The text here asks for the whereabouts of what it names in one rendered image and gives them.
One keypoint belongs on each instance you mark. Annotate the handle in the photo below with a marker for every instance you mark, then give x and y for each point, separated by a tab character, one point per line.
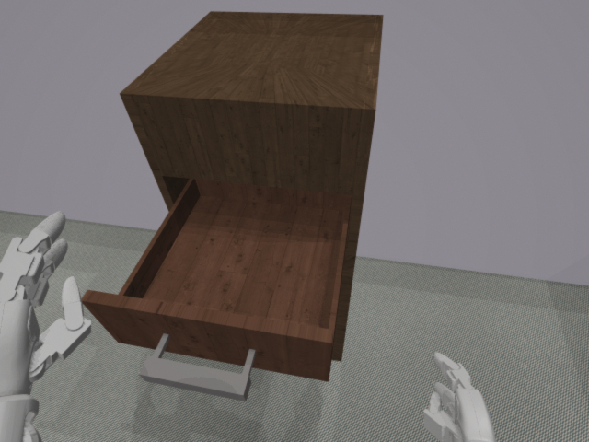
197	378

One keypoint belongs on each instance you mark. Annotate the drawer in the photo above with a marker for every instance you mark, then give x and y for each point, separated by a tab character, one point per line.
235	267

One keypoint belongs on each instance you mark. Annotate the robot right hand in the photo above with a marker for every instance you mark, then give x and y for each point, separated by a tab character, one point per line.
467	416

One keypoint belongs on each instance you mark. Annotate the robot left hand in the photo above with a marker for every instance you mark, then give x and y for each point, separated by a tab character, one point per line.
24	273

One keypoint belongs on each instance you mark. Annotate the cabinet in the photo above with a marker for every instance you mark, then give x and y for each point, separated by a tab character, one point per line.
282	100

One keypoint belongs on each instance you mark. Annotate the left robot forearm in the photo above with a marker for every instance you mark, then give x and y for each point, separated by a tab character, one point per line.
17	413

